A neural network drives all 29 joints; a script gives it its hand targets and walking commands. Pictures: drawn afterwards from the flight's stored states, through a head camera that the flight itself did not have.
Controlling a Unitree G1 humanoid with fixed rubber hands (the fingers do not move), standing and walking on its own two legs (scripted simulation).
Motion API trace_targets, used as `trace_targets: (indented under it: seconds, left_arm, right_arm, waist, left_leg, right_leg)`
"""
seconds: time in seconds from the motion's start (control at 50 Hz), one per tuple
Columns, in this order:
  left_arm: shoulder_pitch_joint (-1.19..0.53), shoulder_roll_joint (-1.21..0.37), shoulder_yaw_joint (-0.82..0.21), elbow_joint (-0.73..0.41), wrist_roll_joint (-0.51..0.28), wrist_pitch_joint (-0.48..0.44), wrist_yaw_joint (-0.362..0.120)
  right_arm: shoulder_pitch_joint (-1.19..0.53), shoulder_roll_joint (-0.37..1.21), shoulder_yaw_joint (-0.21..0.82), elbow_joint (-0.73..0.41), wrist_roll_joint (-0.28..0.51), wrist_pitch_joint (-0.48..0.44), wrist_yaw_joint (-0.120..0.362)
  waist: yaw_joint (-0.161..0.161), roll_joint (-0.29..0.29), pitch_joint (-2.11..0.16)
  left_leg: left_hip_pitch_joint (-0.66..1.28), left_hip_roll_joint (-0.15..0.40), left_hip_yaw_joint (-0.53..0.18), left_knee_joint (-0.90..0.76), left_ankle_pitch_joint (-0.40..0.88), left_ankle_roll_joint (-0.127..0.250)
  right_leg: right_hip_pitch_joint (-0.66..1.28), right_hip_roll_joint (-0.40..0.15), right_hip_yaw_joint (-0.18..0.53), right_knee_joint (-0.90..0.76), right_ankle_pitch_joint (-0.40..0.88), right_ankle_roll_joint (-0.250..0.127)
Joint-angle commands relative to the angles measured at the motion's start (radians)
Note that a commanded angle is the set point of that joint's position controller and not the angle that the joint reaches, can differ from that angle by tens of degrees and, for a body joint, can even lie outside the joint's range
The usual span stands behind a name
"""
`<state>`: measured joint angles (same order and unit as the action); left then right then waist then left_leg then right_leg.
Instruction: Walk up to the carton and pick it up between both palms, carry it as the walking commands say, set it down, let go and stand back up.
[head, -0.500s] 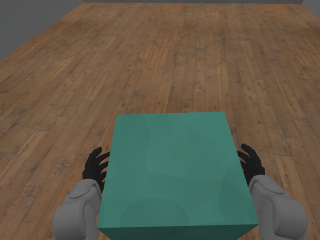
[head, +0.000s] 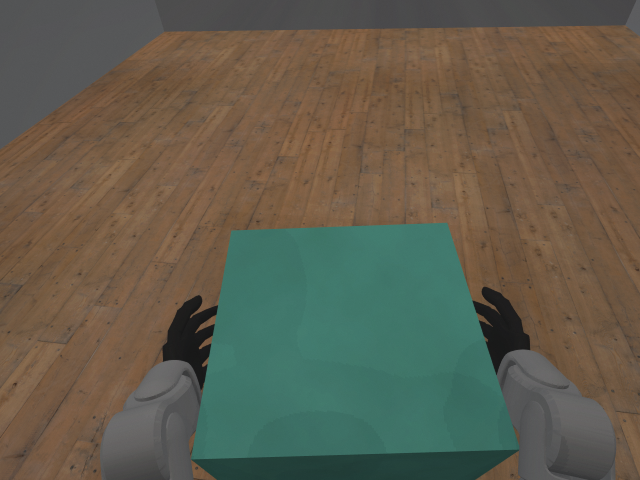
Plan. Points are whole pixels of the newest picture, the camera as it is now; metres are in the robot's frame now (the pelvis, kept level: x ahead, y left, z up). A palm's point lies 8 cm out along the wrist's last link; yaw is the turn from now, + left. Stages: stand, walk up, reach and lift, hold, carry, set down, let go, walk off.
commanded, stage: carry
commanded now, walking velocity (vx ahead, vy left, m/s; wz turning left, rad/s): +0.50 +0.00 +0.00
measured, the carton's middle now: (343, 374) +0.27 +0.00 +0.01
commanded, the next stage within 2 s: none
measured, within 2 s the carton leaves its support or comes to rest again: neither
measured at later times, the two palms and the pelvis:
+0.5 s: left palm (237, 185) +0.58 +0.16 +0.09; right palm (435, 171) +0.60 -0.19 +0.08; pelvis +0.35 -0.02 +0.02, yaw +2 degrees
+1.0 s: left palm (241, 98) +0.96 +0.20 +0.08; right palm (385, 94) +0.93 -0.14 +0.08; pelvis +0.69 +0.04 +0.02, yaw +0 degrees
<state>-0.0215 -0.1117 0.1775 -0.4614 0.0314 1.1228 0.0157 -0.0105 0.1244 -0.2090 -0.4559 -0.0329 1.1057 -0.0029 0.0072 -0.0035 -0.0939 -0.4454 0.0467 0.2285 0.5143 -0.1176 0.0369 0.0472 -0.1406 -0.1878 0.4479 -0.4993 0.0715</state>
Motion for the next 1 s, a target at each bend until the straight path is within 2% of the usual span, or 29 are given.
trace_targets:
  seconds: [0.0,0.02,0.04,0.06,0.1,0.14,0.22,0.28,0.32,0.34,0.36,0.38,0.4,0.42,0.46,0.5,0.54,0.58,0.66,0.68,0.74,0.76,0.78,0.8,0.82,0.84,0.9,0.92,0.98]
  left_arm:
    - [-0.432,-0.618,-0.742,-0.015,-0.264,0.031,-0.212]
    - [-0.441,-0.618,-0.742,-0.029,-0.279,0.034,-0.210]
    - [-0.461,-0.643,-0.743,-0.019,-0.285,0.035,-0.210]
    - [-0.470,-0.683,-0.757,-0.008,-0.300,0.030,-0.216]
    - [-0.500,-0.742,-0.759,-0.050,-0.312,0.012,-0.213]
    - [-0.445,-0.779,-0.741,-0.006,-0.293,0.006,-0.208]
    - [-0.388,-0.717,-0.720,-0.014,-0.245,-0.007,-0.186]
    - [-0.392,-0.702,-0.749,-0.013,-0.241,0.002,-0.180]
    - [-0.376,-0.698,-0.749,0.028,-0.249,0.007,-0.188]
    - [-0.380,-0.694,-0.747,0.030,-0.249,0.012,-0.189]
    - [-0.368,-0.700,-0.738,0.064,-0.245,0.021,-0.194]
    - [-0.375,-0.672,-0.727,0.059,-0.238,0.014,-0.196]
    - [-0.392,-0.688,-0.728,0.058,-0.242,0.012,-0.199]
    - [-0.407,-0.706,-0.748,0.042,-0.263,0.007,-0.201]
    - [-0.499,-0.742,-0.783,-0.029,-0.321,0.009,-0.207]
    - [-0.520,-0.746,-0.782,-0.049,-0.351,0.014,-0.217]
    - [-0.483,-0.740,-0.759,-0.035,-0.346,0.006,-0.227]
    - [-0.436,-0.733,-0.752,-0.042,-0.334,-0.002,-0.231]
    - [-0.428,-0.706,-0.766,-0.080,-0.323,-0.010,-0.229]
    - [-0.386,-0.680,-0.751,-0.078,-0.308,-0.003,-0.225]
    - [-0.364,-0.641,-0.730,-0.057,-0.269,0.017,-0.212]
    - [-0.405,-0.638,-0.751,-0.051,-0.273,0.026,-0.213]
    - [-0.441,-0.620,-0.757,-0.049,-0.266,0.033,-0.211]
    - [-0.437,-0.614,-0.762,-0.051,-0.266,0.030,-0.209]
    - [-0.460,-0.623,-0.771,-0.026,-0.275,0.040,-0.208]
    - [-0.473,-0.640,-0.771,-0.013,-0.291,0.043,-0.210]
    - [-0.500,-0.744,-0.769,-0.041,-0.311,0.021,-0.210]
    - [-0.508,-0.777,-0.768,-0.045,-0.316,0.015,-0.207]
    - [-0.422,-0.773,-0.722,-0.013,-0.263,-0.002,-0.195]
  right_arm:
    - [-0.409,0.676,0.852,0.025,0.291,0.045,0.181]
    - [-0.393,0.668,0.854,0.020,0.291,0.049,0.185]
    - [-0.427,0.690,0.850,0.010,0.306,0.044,0.185]
    - [-0.484,0.713,0.844,-0.025,0.315,0.035,0.184]
    - [-0.518,0.760,0.845,-0.070,0.348,0.019,0.194]
    - [-0.545,0.777,0.847,-0.093,0.368,0.014,0.202]
    - [-0.440,0.739,0.850,-0.048,0.353,0.012,0.214]
    - [-0.388,0.715,0.834,0.000,0.320,0.027,0.216]
    - [-0.408,0.697,0.844,-0.004,0.304,0.031,0.212]
    - [-0.422,0.689,0.855,0.001,0.306,0.038,0.212]
    - [-0.448,0.678,0.844,0.006,0.298,0.045,0.209]
    - [-0.472,0.668,0.866,-0.021,0.305,0.048,0.212]
    - [-0.487,0.685,0.882,-0.035,0.313,0.052,0.215]
    - [-0.537,0.689,0.892,-0.086,0.331,0.041,0.217]
    - [-0.535,0.735,0.852,-0.030,0.325,0.031,0.207]
    - [-0.487,0.763,0.821,0.041,0.304,0.034,0.197]
    - [-0.449,0.790,0.829,0.073,0.291,0.027,0.186]
    - [-0.410,0.781,0.830,0.047,0.281,0.012,0.183]
    - [-0.488,0.731,0.865,-0.099,0.294,-0.002,0.170]
    - [-0.462,0.716,0.877,-0.100,0.294,0.009,0.168]
    - [-0.404,0.685,0.876,-0.039,0.301,0.035,0.176]
    - [-0.397,0.674,0.861,-0.016,0.293,0.037,0.176]
    - [-0.398,0.671,0.852,0.011,0.295,0.044,0.180]
    - [-0.363,0.670,0.844,0.036,0.290,0.043,0.182]
    - [-0.385,0.676,0.843,0.022,0.284,0.052,0.185]
    - [-0.430,0.673,0.831,0.018,0.298,0.045,0.188]
    - [-0.509,0.769,0.840,-0.063,0.351,0.022,0.197]
    - [-0.555,0.776,0.834,-0.101,0.364,0.015,0.199]
    - [-0.516,0.770,0.857,-0.103,0.374,0.010,0.212]
  waist:
    - [-0.035,0.286,-0.188]
    - [-0.041,0.218,-0.235]
    - [-0.041,0.163,-0.230]
    - [-0.040,0.100,-0.216]
    - [-0.027,0.077,-0.252]
    - [-0.016,0.090,-0.236]
    - [-0.004,0.149,-0.203]
    - [-0.010,0.183,-0.110]
    - [0.008,0.090,-0.139]
    - [0.025,0.054,-0.170]
    - [0.048,-0.036,-0.192]
    - [0.032,-0.241,-0.183]
    - [0.028,-0.309,-0.162]
    - [0.020,-0.256,-0.121]
    - [0.013,-0.100,-0.130]
    - [0.013,-0.108,-0.139]
    - [0.018,-0.154,-0.148]
    - [0.019,-0.134,-0.172]
    - [0.026,-0.182,-0.154]
    - [0.026,-0.241,-0.124]
    - [0.004,-0.142,-0.185]
    - [-0.025,-0.016,-0.218]
    - [-0.042,0.203,-0.245]
    - [-0.032,0.335,-0.203]
    - [-0.039,0.223,-0.184]
    - [-0.040,0.207,-0.227]
    - [-0.028,0.101,-0.251]
    - [-0.024,0.130,-0.263]
    - [-0.012,0.084,-0.255]
  left_leg:
    - [0.777,0.377,-0.719,-0.263,0.150,0.207]
    - [0.804,0.382,-0.681,-0.222,0.206,0.265]
    - [0.782,0.397,-0.661,-0.206,0.346,0.256]
    - [0.710,0.390,-0.577,-0.221,0.356,0.234]
    - [0.608,0.332,-0.419,-0.247,0.225,0.155]
    - [0.546,0.311,-0.322,-0.308,0.107,0.120]
    - [0.480,0.238,-0.142,-0.306,-0.001,0.086]
    - [0.406,0.206,-0.113,-0.277,0.081,0.063]
    - [0.322,0.149,-0.040,-0.080,0.261,0.025]
    - [0.231,0.112,-0.015,0.069,0.279,0.013]
    - [0.073,0.067,-0.009,0.254,0.192,-0.003]
    - [-0.046,-0.031,-0.025,0.465,-0.131,-0.024]
    - [-0.188,-0.066,-0.105,0.637,-0.383,-0.043]
    - [-0.235,-0.002,-0.174,0.673,-0.406,-0.040]
    - [-0.258,0.047,-0.181,0.725,-0.364,-0.044]
    - [-0.212,0.080,-0.185,0.503,-0.256,-0.042]
    - [-0.156,0.056,-0.146,0.415,-0.154,-0.046]
    - [-0.082,0.028,-0.099,0.268,-0.124,-0.041]
    - [0.012,-0.011,-0.003,0.058,-0.038,-0.041]
    - [0.042,-0.015,0.012,0.034,-0.038,-0.045]
    - [0.348,-0.047,0.043,-0.019,-0.062,-0.010]
    - [0.477,0.051,-0.092,-0.070,-0.148,0.036]
    - [0.623,0.245,-0.424,-0.193,-0.176,0.122]
    - [0.749,0.363,-0.714,-0.298,0.016,0.154]
    - [0.728,0.365,-0.639,-0.267,0.087,0.189]
    - [0.740,0.405,-0.671,-0.228,0.232,0.239]
    - [0.618,0.344,-0.430,-0.260,0.233,0.166]
    - [0.595,0.333,-0.398,-0.273,0.181,0.143]
    - [0.572,0.292,-0.255,-0.302,0.087,0.113]
  right_leg:
    - [-0.738,0.165,0.013,0.746,-0.036,-0.048]
    - [-0.799,0.102,0.087,0.822,-0.034,-0.082]
    - [-0.846,0.079,0.110,0.852,-0.018,-0.078]
    - [-0.840,0.040,0.137,0.837,0.021,-0.088]
    - [-0.734,-0.001,0.153,0.682,0.118,-0.092]
    - [-0.660,-0.013,0.111,0.488,0.147,-0.071]
    - [-0.464,0.041,0.008,0.137,0.284,-0.073]
    - [-0.387,0.094,-0.047,0.013,0.370,-0.086]
    - [-0.195,0.107,-0.056,-0.040,0.424,-0.102]
    - [-0.060,0.063,0.011,-0.029,0.377,-0.140]
    - [0.074,-0.058,0.199,-0.075,0.238,-0.195]
    - [0.094,-0.238,0.544,-0.221,0.169,-0.276]
    - [0.150,-0.307,0.705,-0.251,0.302,-0.364]
    - [0.092,-0.311,0.668,-0.244,0.412,-0.364]
    - [0.076,-0.339,0.529,-0.269,0.360,-0.318]
    - [0.046,-0.264,0.330,-0.313,0.340,-0.227]
    - [0.017,-0.203,0.213,-0.323,0.458,-0.190]
    - [0.049,-0.156,0.102,-0.274,0.590,-0.172]
    - [0.009,-0.138,0.011,-0.246,0.562,-0.156]
    - [-0.017,-0.129,0.001,-0.231,0.554,-0.152]
    - [-0.154,-0.076,-0.060,0.022,0.606,-0.107]
    - [-0.267,-0.037,-0.094,0.214,0.578,-0.077]
    - [-0.475,0.056,-0.102,0.515,0.391,-0.036]
    - [-0.703,0.165,-0.001,0.704,-0.008,-0.036]
    - [-0.730,0.087,0.073,0.745,-0.006,-0.077]
    - [-0.808,0.087,0.090,0.836,-0.014,-0.070]
    - [-0.751,-0.004,0.151,0.747,0.131,-0.089]
    - [-0.719,-0.006,0.141,0.648,0.137,-0.080]
    - [-0.633,-0.003,0.086,0.376,0.215,-0.068]
